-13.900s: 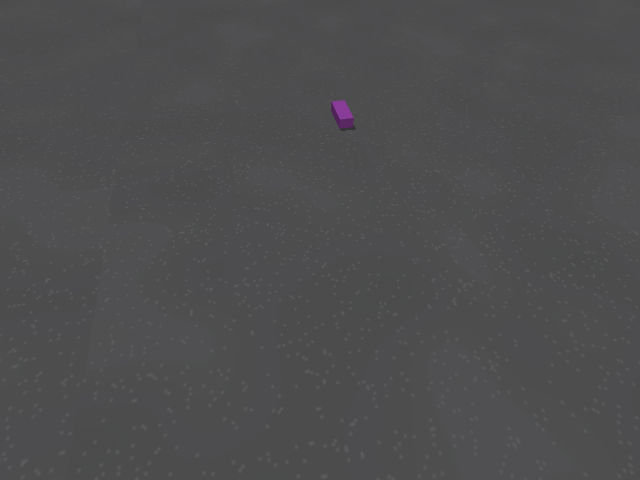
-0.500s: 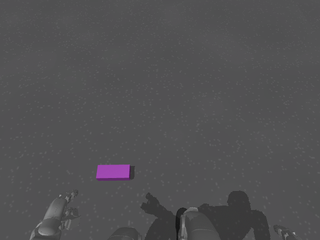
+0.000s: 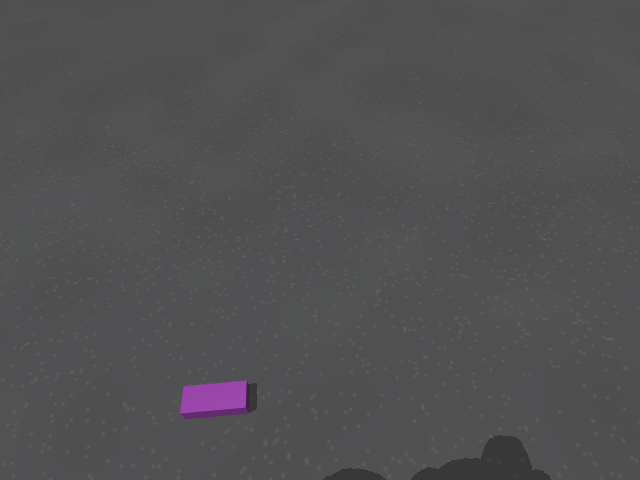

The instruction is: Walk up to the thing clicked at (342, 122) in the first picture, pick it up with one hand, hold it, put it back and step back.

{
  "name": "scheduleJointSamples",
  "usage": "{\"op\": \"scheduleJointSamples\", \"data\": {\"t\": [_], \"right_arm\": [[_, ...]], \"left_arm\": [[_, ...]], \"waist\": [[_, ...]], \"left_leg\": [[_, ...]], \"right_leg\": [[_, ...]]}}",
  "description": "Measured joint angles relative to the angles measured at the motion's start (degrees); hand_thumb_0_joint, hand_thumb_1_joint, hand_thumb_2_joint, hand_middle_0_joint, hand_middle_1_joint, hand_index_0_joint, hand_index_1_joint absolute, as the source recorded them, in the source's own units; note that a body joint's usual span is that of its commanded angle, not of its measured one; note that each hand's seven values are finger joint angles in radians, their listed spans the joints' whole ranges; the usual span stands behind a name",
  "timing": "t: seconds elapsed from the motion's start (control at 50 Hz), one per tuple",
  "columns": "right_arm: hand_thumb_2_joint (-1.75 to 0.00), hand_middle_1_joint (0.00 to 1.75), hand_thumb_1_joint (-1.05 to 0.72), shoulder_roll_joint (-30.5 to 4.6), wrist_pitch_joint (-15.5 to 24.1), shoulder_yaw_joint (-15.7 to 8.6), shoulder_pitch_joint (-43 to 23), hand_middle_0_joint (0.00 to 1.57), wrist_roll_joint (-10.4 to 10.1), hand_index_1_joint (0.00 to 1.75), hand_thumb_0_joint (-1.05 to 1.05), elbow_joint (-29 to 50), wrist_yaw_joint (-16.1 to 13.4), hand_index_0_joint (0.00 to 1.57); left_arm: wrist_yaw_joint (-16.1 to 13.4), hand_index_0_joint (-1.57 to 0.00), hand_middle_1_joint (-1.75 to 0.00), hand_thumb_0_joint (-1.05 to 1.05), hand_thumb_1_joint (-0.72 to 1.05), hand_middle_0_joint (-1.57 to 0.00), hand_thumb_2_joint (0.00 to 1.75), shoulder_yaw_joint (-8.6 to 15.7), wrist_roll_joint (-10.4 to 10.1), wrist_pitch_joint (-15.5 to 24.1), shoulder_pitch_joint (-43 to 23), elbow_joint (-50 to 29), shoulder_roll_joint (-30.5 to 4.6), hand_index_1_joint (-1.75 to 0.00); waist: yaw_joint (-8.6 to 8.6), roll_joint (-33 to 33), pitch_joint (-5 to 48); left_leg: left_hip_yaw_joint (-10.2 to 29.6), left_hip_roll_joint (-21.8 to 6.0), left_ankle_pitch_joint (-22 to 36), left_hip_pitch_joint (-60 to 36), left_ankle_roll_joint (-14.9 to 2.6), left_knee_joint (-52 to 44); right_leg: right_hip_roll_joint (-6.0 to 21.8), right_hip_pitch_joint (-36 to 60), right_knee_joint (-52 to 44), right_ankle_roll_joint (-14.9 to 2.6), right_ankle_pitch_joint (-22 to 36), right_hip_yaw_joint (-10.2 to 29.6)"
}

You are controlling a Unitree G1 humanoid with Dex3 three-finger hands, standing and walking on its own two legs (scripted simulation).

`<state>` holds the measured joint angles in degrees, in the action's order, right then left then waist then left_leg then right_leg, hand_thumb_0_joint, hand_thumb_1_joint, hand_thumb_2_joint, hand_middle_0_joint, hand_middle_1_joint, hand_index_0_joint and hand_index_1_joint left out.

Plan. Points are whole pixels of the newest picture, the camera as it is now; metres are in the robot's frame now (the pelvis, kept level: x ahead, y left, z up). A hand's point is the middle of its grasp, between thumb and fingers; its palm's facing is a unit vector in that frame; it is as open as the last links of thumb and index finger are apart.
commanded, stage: stand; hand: left
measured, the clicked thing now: (216, 399) +0.44 +0.35 -0.73
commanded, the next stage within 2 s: none
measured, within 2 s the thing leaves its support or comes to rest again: neither
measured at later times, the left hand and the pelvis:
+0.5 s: hand out of the picture +0.14 +0.23 -0.13, palm faces -0.04 -0.95 -0.30, open 7.4 cm; pelvis +0.03 -0.01 +0.02, yaw +0 degrees
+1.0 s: hand out of the picture +0.09 +0.26 -0.13, palm faces -0.03 -0.94 -0.33, open 7.4 cm; pelvis +0.02 +0.01 +0.02, yaw +0 degrees
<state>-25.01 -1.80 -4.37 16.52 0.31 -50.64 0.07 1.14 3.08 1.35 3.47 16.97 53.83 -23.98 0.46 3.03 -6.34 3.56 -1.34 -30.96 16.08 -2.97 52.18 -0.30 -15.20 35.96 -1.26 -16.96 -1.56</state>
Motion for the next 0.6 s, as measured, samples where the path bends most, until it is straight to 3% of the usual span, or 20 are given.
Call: {"op": "scheduleJointSamples", "data": {"t": [0.04, 0.08, 0.12, 0.16, 0.18, 0.22, 0.38, 0.6], "right_arm": [[-0.89, 0.3, -0.91, 1.4, 0.4, 0.7, -2.3, 0.2, -0.8, 0.3, 0.01, 0.7, -0.2, 0.2], [-0.89, 0.3, -0.91, 2.7, 1.3, 1.4, -3.9, 0.2, -1.0, 0.3, 0.01, 1.4, 0.0, 0.2], [-0.89, 0.3, -0.91, 3.7, 1.9, 2.0, -5.0, 0.2, -0.7, 0.3, 0.01, 1.3, 0.1, 0.21], [-0.89, 0.3, -0.9, 4.1, 2.3, 2.3, -5.7, 0.2, -0.3, 0.3, 0.01, 0.5, 0.1, 0.21], [-0.89, 0.3, -0.9, 4.6, 2.3, 2.4, -6.3, 0.2, 0.0, 0.3, 0.01, -0.5, 0.0, 0.21], [-0.89, 0.3, -0.9, 5.3, 1.8, 3.1, -6.8, 0.2, 0.2, 0.3, 0.01, -2.2, 0.2, 0.21], [-0.89, 0.3, -0.9, 5.5, 2.9, 3.9, -8.3, 0.2, 0.2, 0.3, 0.01, -7.4, 1.0, 0.21], [-0.89, 0.3, -0.9, 4.4, 2.7, 3.8, -10.6, 0.2, -0.1, 0.3, 0.01, -12.0, 0.3, 0.21]], "left_arm": [[-0.6, -0.2, -0.3, 0.01, 0.9, -0.2, 0.9, -0.7, -0.4, -0.7, -1.3, -0.5, 0.8, -0.3], [-0.8, -0.2, -0.3, 0.01, 0.9, -0.2, 0.9, -1.7, -0.8, -1.1, -3.0, -1.0, 1.5, -0.3], [-0.8, -0.2, -0.3, 0.01, 0.9, -0.2, 0.9, -2.4, -1.1, -1.2, -4.9, -1.4, 2.1, -0.3], [-0.8, -0.2, -0.3, 0.01, 0.9, -0.2, 0.9, -2.8, -1.4, -1.5, -6.7, -1.5, 2.8, -0.3], [-0.9, -0.2, -0.3, 0.01, 0.9, -0.2, 0.9, -2.9, -1.6, -1.8, -7.7, -1.2, 3.1, -0.3], [-0.9, -0.2, -0.3, 0.01, 0.9, -0.2, 0.9, -3.2, -1.8, -2.3, -8.9, -0.6, 4.1, -0.3], [0.2, -0.2, -0.3, 0.01, 0.9, -0.2, 0.9, -4.4, -1.1, -1.7, -11.2, 4.1, 5.5, -0.3], [-0.1, -0.2, -0.3, 0.01, 0.9, -0.2, 0.9, -3.3, -1.1, -2.0, -12.8, 9.0, 3.8, -0.3]], "waist": [[0.19, -0.3, -0.8], [-0.27, -0.3, -1.3], [-0.43, -0.6, -1.5], [-0.69, -0.5, -1.2], [-0.54, -1.1, -1.3], [-0.11, -1.9, -0.2], [-1.21, -3.5, 2.9], [-1.04, -3.4, 2.0]], "left_leg": [[0.0, 1.3, -2.5, 1.7, -0.01, -0.8], [-0.8, 1.2, -0.3, 1.9, 0.44, -6.0], [-2.1, 1.0, 7.0, 0.4, 1.13, -13.8], [-2.1, 0.8, 17.9, -1.8, 2.39, -20.5], [-2.2, 1.0, 18.9, -2.4, 3.39, -20.8], [-2.6, 0.8, 18.2, -3.4, 4.35, -21.7], [-2.6, -0.1, 19.4, -6.6, 4.74, -27.4], [-3.0, -0.4, 21.1, -8.6, 4.62, -31.3]], "right_leg": [[0.4, 0.6, -1.4, -0.33, 0.6, 0.6], [0.8, 1.4, -2.8, -0.32, 1.2, 0.1], [1.1, 1.6, -2.5, -0.28, 0.9, -0.2], [0.9, 1.5, -1.0, -0.09, -0.2, -0.7], [1.2, 1.8, -0.5, 0.04, -0.6, -0.6], [1.0, 2.8, -1.9, 0.09, -0.2, -0.2], [0.1, 6.8, -9.7, 0.16, 2.8, -0.2], [-0.3, 9.4, -15.2, 0.46, 5.5, 0.1]]}}
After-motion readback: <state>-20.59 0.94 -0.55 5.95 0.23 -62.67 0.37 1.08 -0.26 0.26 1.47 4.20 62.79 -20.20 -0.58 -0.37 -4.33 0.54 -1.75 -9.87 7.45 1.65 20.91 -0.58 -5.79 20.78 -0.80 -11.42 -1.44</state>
